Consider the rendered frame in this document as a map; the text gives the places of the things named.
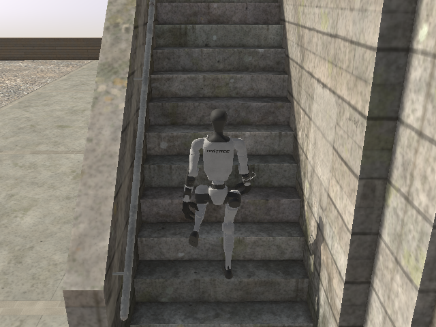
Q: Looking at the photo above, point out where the robot right hand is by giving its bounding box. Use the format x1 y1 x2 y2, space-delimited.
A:
235 182 251 195

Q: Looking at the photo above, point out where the robot head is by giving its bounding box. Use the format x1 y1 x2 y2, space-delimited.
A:
206 109 230 142

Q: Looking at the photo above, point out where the left robot shin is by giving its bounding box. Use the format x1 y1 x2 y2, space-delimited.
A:
193 204 206 232

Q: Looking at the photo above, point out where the robot left hand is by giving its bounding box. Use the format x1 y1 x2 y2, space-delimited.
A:
182 201 199 221

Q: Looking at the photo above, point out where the left robot forearm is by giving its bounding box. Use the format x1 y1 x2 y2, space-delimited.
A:
183 167 196 202

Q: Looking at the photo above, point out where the left robot upper arm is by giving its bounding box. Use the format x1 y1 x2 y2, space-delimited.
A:
188 138 204 177

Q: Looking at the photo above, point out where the right robot upper arm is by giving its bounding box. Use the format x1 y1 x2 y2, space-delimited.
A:
233 138 249 174

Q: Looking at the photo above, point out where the right robot forearm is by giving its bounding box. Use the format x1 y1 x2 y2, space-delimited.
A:
241 164 251 186

